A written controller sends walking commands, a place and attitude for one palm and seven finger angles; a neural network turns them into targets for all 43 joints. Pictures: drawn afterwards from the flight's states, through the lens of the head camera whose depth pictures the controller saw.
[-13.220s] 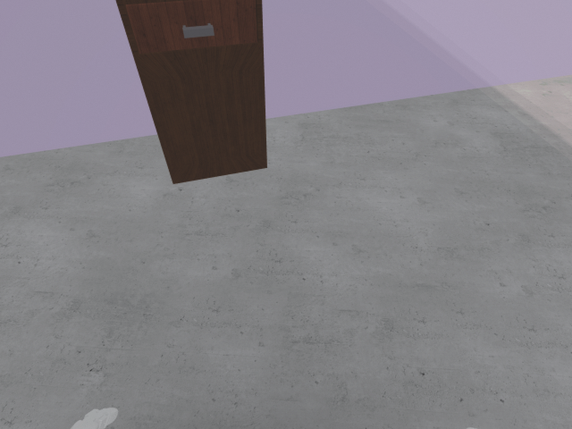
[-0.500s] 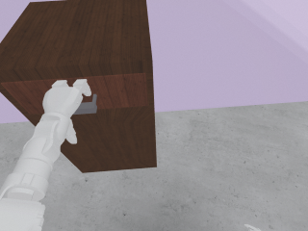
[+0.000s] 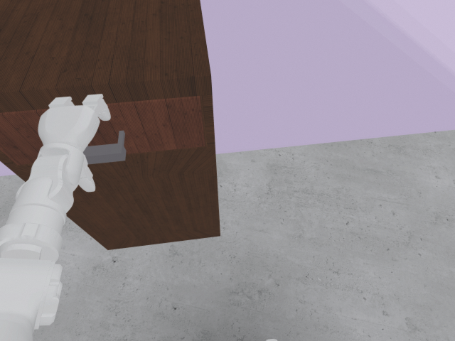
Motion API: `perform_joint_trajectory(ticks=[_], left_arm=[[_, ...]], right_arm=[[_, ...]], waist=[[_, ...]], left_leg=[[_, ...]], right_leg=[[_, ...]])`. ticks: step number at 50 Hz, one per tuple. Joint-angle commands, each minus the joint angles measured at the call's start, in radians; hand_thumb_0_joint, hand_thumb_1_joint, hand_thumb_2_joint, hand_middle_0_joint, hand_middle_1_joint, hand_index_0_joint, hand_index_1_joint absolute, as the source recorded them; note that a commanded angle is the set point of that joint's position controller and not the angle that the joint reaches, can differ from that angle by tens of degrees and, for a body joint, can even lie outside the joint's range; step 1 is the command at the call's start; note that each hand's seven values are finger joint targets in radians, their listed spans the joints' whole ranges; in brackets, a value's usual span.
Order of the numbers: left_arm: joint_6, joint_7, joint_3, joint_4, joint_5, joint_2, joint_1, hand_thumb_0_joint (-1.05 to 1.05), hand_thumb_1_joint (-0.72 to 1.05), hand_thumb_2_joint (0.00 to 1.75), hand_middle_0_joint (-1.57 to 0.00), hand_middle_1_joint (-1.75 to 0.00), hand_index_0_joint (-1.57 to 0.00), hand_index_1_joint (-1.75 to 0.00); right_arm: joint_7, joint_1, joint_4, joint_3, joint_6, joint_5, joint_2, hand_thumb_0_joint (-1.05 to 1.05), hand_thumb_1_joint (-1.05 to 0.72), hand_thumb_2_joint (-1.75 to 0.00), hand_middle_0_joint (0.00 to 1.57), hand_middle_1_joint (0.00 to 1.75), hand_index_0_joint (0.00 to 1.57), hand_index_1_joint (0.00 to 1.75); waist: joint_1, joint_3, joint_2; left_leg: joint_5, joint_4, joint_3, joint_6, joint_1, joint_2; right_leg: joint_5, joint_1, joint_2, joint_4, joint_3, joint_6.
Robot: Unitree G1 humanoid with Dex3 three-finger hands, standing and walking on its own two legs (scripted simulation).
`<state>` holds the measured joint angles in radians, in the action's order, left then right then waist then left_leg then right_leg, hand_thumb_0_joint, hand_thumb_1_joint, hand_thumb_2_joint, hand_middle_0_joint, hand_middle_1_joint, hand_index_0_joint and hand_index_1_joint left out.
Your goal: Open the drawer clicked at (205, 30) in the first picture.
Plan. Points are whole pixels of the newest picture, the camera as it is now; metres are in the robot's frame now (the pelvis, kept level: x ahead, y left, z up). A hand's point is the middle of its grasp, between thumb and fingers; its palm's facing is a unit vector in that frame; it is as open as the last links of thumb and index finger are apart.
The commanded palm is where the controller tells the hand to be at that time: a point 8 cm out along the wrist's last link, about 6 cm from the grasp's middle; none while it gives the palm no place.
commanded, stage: move the hooked fingers above the handle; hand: left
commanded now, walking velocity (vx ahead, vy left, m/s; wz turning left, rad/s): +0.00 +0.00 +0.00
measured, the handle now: (99, 145) +0.50 +0.29 +0.00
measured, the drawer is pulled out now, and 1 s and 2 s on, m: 0.00 0.00 0.00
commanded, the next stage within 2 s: none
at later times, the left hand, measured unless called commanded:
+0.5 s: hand (68, 153) +0.42 +0.29 +0.07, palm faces -0.04 +0.03 -1.00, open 13.8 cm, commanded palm +0.41 +0.28 +0.11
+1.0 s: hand (82, 147) +0.44 +0.28 +0.06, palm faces -0.07 +0.00 -1.00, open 13.8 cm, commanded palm +0.42 +0.29 +0.11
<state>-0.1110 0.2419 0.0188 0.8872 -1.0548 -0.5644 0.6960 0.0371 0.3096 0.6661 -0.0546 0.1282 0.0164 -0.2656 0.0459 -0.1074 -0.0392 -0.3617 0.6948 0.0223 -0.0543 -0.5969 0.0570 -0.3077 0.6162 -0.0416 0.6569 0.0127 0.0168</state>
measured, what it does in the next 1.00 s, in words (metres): stands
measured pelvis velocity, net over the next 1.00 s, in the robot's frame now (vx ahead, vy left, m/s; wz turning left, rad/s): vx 0.00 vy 0.00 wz -0.03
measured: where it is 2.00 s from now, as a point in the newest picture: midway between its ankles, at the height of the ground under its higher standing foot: outside the picture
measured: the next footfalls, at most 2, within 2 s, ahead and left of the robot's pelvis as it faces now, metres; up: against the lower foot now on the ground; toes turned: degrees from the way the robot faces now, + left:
none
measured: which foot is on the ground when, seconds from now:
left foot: down 0.00-1.00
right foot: down 0.00-1.00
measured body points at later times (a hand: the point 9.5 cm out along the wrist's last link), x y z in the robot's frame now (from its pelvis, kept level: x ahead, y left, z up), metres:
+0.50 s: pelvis +0.00 -0.01 +0.00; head +0.06 -0.02 +0.45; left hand +0.42 +0.29 +0.12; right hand +0.08 -0.28 -0.13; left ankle -0.03 +0.08 -0.72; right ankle +0.00 -0.11 -0.72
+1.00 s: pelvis +0.00 +0.00 +0.00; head +0.08 -0.02 +0.45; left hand +0.44 +0.28 +0.11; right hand +0.05 -0.27 -0.14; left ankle -0.03 +0.08 -0.72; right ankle +0.00 -0.11 -0.72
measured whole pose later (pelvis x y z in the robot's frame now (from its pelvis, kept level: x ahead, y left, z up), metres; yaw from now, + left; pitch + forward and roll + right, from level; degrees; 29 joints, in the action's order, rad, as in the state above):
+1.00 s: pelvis +0.00 +0.00 +0.00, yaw -2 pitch +15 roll -1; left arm -0.06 0.21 0.04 0.94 -1.03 -0.57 0.67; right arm 0.04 0.32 0.67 -0.03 0.16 0.03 -0.26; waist 0.05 -0.13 -0.06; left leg -0.36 0.66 0.00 -0.06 -0.57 0.04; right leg -0.30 0.60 -0.06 0.64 0.04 0.02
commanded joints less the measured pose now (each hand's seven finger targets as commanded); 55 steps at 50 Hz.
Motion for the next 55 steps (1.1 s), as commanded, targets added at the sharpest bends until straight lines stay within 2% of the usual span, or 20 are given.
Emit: perform_joint_trajectory(ticks=[1,4,8,10,13,17,19,23,24,28,31,35,40,42,44,47,48,51,52,55], left_arm=[[0.035,0.029,0.082,-0.147,0.014,-0.259,0.335,0.0,-0.5,0.3,-0.3,-1.2,-0.3,-1.2],[0.034,0.0,0.075,-0.166,0.031,-0.25,0.293,0.0,-0.5,0.3,-0.3,-1.2,-0.3,-1.2],[-0.004,-0.007,0.061,-0.279,0.036,-0.225,0.303,0.0,-0.5,0.3,-0.3,-1.2,-0.3,-1.2],[-0.024,0.011,0.152,-0.286,0.034,-0.321,0.281,0.0,-0.5,0.3,-0.3,-1.2,-0.3,-1.2],[-0.017,0.048,0.156,-0.257,0.016,-0.33,0.312,0.0,-0.5,0.3,-0.3,-1.2,-0.3,-1.2],[0.02,0.085,0.171,-0.234,-0.002,-0.365,0.334,0.0,-0.5,0.3,-0.3,-1.2,-0.3,-1.2],[0.037,0.073,0.131,-0.212,0.008,-0.321,0.333,0.0,-0.5,0.3,-0.3,-1.2,-0.3,-1.2],[0.059,0.002,0.012,-0.127,0.031,-0.223,0.354,0.0,-0.5,0.3,-0.3,-1.2,-0.3,-1.2],[0.051,-0.02,-0.035,-0.134,0.042,-0.17,0.376,0.0,-0.5,0.3,-0.3,-1.2,-0.3,-1.2],[-0.016,-0.054,0.006,-0.195,0.043,-0.23,0.425,0.0,-0.5,0.3,-0.3,-1.2,-0.3,-1.2],[-0.062,-0.026,0.061,-0.208,0.025,-0.302,0.479,0.0,-0.5,0.3,-0.3,-1.2,-0.3,-1.2],[-0.063,0.059,0.196,-0.235,-0.004,-0.43,0.45,0.0,-0.5,0.3,-0.3,-1.2,-0.3,-1.2],[0.05,0.078,0.154,-0.079,0.01,-0.364,0.314,0.0,-0.5,0.3,-0.3,-1.2,-0.3,-1.2],[0.079,0.047,0.099,-0.07,0.012,-0.315,0.315,0.0,-0.5,0.3,-0.3,-1.2,-0.3,-1.2],[0.073,0.022,0.14,-0.088,0.026,-0.356,0.288,0.0,-0.5,0.3,-0.3,-1.2,-0.3,-1.2],[0.078,-0.006,0.107,-0.061,0.024,-0.322,0.258,0.0,-0.5,0.3,-0.3,-1.2,-0.3,-1.2],[0.065,-0.013,0.087,-0.085,0.023,-0.303,0.279,0.0,-0.5,0.3,-0.3,-1.2,-0.3,-1.2],[0.005,-0.025,0.123,-0.147,0.016,-0.351,0.311,0.0,-0.5,0.3,-0.3,-1.2,-0.3,-1.2],[-0.017,-0.022,0.088,-0.183,0.01,-0.321,0.363,0.0,-0.5,0.3,-0.3,-1.2,-0.3,-1.2],[-0.075,0.005,0.095,-0.257,0.006,-0.319,0.434,0.0,-0.5,0.3,-0.3,-1.2,-0.3,-1.2]], right_arm=[[-0.004,0.101,-0.082,-0.053,-0.011,-0.006,-0.148,0.0,-0.9,-0.9,0.2,0.3,0.2,0.3],[-0.002,0.093,-0.093,-0.052,0.0,-0.004,-0.155,0.0,-0.9,-0.9,0.2,0.3,0.2,0.3],[0.0,0.08,-0.1,-0.058,0.001,-0.001,-0.149,0.0,-0.9,-0.9,0.2,0.3,0.2,0.3],[0.006,0.076,-0.097,-0.056,0.004,-0.004,-0.149,0.0,-0.9,-0.9,0.2,0.3,0.2,0.3],[0.012,0.057,-0.091,-0.047,0.002,0.002,-0.141,0.0,-0.9,-0.9,0.2,0.3,0.2,0.3],[0.012,0.046,-0.087,-0.045,-0.006,0.001,-0.14,0.0,-0.9,-0.9,0.2,0.3,0.2,0.3],[0.012,0.047,-0.085,-0.047,-0.011,0.001,-0.14,0.0,-0.9,-0.9,0.2,0.3,0.2,0.3],[0.018,0.058,-0.085,-0.042,-0.017,0.016,-0.153,0.0,-0.9,-0.9,0.2,0.3,0.2,0.3],[0.021,0.061,-0.086,-0.042,-0.018,0.017,-0.15,0.0,-0.9,-0.9,0.2,0.3,0.2,0.3],[0.034,0.073,-0.086,-0.043,-0.017,0.01,-0.151,0.0,-0.9,-0.9,0.2,0.3,0.2,0.3],[0.04,0.074,-0.083,-0.038,-0.017,0.008,-0.15,0.0,-0.9,-0.9,0.2,0.3,0.2,0.3],[0.031,0.071,-0.086,-0.04,-0.015,-0.009,-0.141,0.0,-0.9,-0.9,0.2,0.3,0.2,0.3],[0.009,0.066,-0.085,-0.037,-0.005,-0.005,-0.145,0.0,-0.9,-0.9,0.2,0.3,0.2,0.3],[0.006,0.077,-0.088,-0.042,-0.002,0.003,-0.155,0.0,-0.9,-0.9,0.2,0.3,0.2,0.3],[0.01,0.082,-0.089,-0.042,0.006,0.004,-0.161,0.0,-0.9,-0.9,0.2,0.3,0.2,0.3],[0.019,0.073,-0.092,-0.037,0.015,0.013,-0.161,0.0,-0.9,-0.9,0.2,0.3,0.2,0.3],[0.021,0.072,-0.096,-0.036,0.012,0.015,-0.161,0.0,-0.9,-0.9,0.2,0.3,0.2,0.3],[0.032,0.072,-0.102,-0.039,0.008,0.014,-0.16,0.0,-0.9,-0.9,0.2,0.3,0.2,0.3],[0.037,0.073,-0.103,-0.041,0.004,0.012,-0.154,0.0,-0.9,-0.9,0.2,0.3,0.2,0.3],[0.038,0.092,-0.086,-0.051,-0.008,0.003,-0.146,0.0,-0.9,-0.9,0.2,0.3,0.2,0.3]], waist=[[-0.02,-0.446,-0.059],[-0.016,-0.441,0.008],[-0.014,-0.416,-0.004],[-0.035,-0.414,-0.01],[-0.025,-0.33,-0.015],[-0.033,-0.369,-0.056],[-0.017,-0.395,-0.041],[0.028,-0.31,0.03],[0.046,-0.31,0.044],[0.037,-0.348,0.03],[0.034,-0.308,-0.022],[-0.03,-0.451,-0.128],[-0.034,-0.417,-0.029],[-0.015,-0.416,0.004],[-0.031,-0.445,0.057],[-0.017,-0.351,0.096],[-0.01,-0.333,0.088],[-0.013,-0.348,0.039],[0.007,-0.348,0.001],[0.021,-0.374,-0.065]], left_leg=[[0.606,-0.044,0.011,0.033,0.262,-0.044],[0.582,-0.054,0.001,0.017,0.227,-0.043],[0.571,-0.067,0.004,0.009,0.264,-0.047],[0.553,-0.075,-0.001,0.005,0.233,-0.041],[0.449,-0.091,-0.007,0.004,0.172,-0.031],[0.424,-0.091,-0.015,0.01,0.179,-0.024],[0.444,-0.088,-0.017,0.008,0.2,-0.025],[0.338,-0.099,-0.016,0.0,0.185,-0.026],[0.338,-0.098,-0.014,-0.004,0.196,-0.025],[0.33,-0.08,-0.009,-0.01,0.212,-0.016],[0.305,-0.074,0.003,-0.004,0.173,-0.016],[0.455,-0.043,0.003,0.015,0.199,-0.016],[0.469,-0.051,-0.024,0.018,0.123,-0.02],[0.467,-0.059,-0.026,0.014,0.141,-0.03],[0.497,-0.067,-0.028,0.006,0.139,-0.031],[0.412,-0.088,-0.036,-0.001,0.103,-0.027],[0.4,-0.094,-0.035,-0.004,0.111,-0.03],[0.384,-0.092,-0.029,-0.008,0.134,-0.028],[0.389,-0.089,-0.021,-0.007,0.162,-0.029],[0.424,-0.066,0.0,0.001,0.237,-0.036]], right_leg=[[0.339,-0.207,-0.009,-0.025,-0.024,0.035],[0.377,-0.27,-0.006,-0.042,-0.012,0.028],[0.357,-0.259,-0.004,-0.055,-0.007,0.025],[0.373,-0.298,-0.003,-0.053,0.001,0.028],[0.316,-0.268,-0.002,-0.055,-0.008,0.032],[0.295,-0.274,-0.001,-0.052,-0.007,0.034],[0.32,-0.289,0.0,-0.06,-0.005,0.032],[0.255,-0.242,0.004,-0.092,-0.008,0.021],[0.259,-0.243,0.006,-0.102,-0.005,0.02],[0.262,-0.245,0.009,-0.095,0.009,0.019],[0.216,-0.19,0.008,-0.076,0.005,0.027],[0.3,-0.224,-0.001,-0.016,-0.002,0.038],[0.36,-0.277,-0.005,-0.016,-0.013,0.029],[0.366,-0.276,-0.005,-0.031,-0.013,0.024],[0.411,-0.342,-0.001,-0.039,-0.003,0.022],[0.372,-0.326,0.004,-0.062,-0.003,0.015],[0.36,-0.314,0.004,-0.069,-0.003,0.016],[0.33,-0.304,0.003,-0.072,0.009,0.02],[0.31,-0.267,0.003,-0.072,0.007,0.022],[0.267,-0.192,-0.004,-0.064,0.0,0.027]])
